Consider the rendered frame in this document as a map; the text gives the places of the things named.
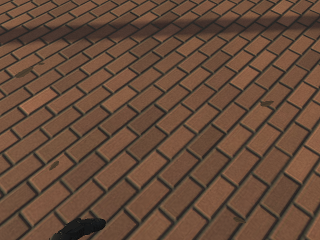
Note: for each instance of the left robot hand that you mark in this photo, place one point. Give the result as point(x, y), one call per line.
point(78, 228)

